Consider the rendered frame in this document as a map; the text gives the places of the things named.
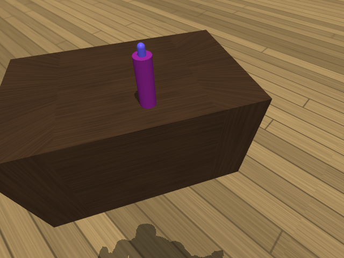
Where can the bottle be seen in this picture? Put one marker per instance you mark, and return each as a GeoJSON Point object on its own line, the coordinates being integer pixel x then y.
{"type": "Point", "coordinates": [144, 75]}

